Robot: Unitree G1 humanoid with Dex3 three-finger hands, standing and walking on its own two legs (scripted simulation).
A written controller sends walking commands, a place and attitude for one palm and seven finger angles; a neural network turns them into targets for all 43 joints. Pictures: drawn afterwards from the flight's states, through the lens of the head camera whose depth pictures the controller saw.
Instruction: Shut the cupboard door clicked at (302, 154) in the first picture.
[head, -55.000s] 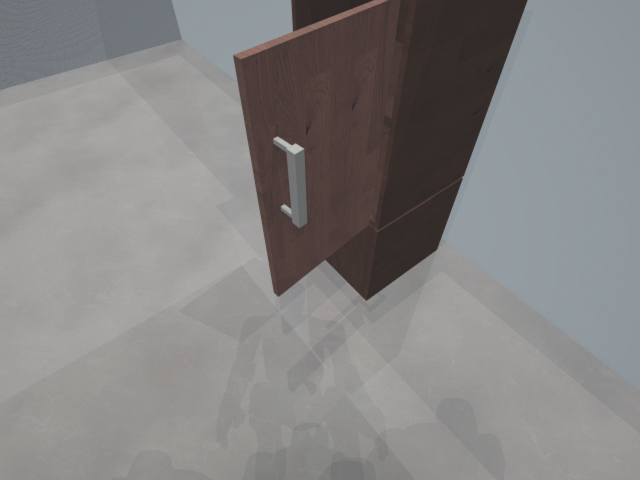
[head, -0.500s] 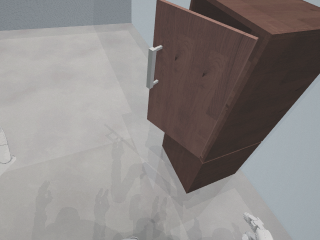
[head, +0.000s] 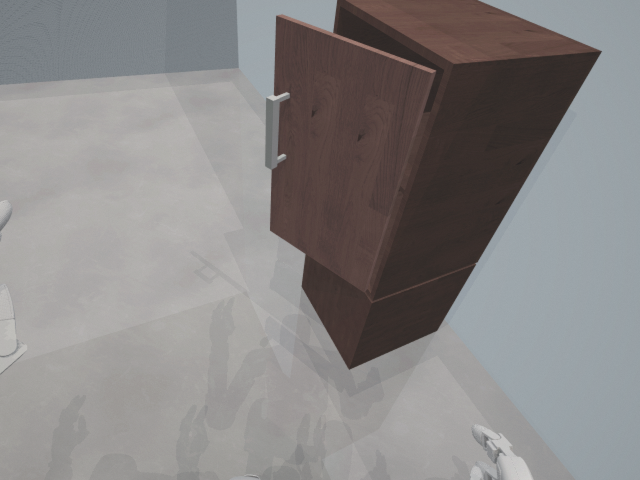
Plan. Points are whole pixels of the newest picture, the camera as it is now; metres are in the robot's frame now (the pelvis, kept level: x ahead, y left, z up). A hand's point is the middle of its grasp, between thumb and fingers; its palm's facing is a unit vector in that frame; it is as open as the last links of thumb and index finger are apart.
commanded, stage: stop stepping back and stand still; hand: left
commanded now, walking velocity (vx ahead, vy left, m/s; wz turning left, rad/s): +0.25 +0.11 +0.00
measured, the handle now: (277, 131) +0.83 +0.18 +0.02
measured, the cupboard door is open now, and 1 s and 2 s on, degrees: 25 25 25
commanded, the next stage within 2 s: let the arm hang, fingers relaxed in 0.68 s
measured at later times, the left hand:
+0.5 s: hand out of the picture +0.10 +0.32 +0.17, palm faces +0.54 -0.72 -0.43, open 7.4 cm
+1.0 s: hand out of the picture +0.08 +0.26 -0.12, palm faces +0.07 -0.96 -0.26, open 7.4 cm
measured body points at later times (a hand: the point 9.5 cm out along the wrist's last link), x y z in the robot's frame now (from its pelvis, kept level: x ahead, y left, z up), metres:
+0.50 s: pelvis -0.07 +0.03 +0.00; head -0.11 +0.03 +0.45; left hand +0.06 +0.35 +0.19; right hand +0.10 -0.17 -0.09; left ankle -0.06 +0.15 -0.73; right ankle -0.06 -0.07 -0.74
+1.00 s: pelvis -0.06 +0.05 +0.00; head -0.06 +0.05 +0.45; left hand +0.07 +0.31 -0.10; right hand +0.10 -0.18 -0.12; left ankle -0.05 +0.14 -0.74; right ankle -0.06 -0.07 -0.74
